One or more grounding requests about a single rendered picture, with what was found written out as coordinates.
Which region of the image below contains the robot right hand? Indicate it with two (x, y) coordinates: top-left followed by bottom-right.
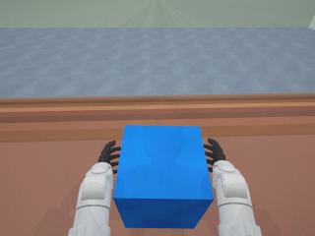
(203, 138), (226, 173)

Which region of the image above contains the right robot forearm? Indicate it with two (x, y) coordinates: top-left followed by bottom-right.
(212, 160), (262, 236)

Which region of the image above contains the left robot forearm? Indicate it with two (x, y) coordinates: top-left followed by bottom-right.
(68, 162), (113, 236)

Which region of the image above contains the carton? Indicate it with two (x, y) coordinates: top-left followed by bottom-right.
(113, 125), (214, 229)

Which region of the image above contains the robot left hand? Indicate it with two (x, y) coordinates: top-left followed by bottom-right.
(97, 141), (121, 174)

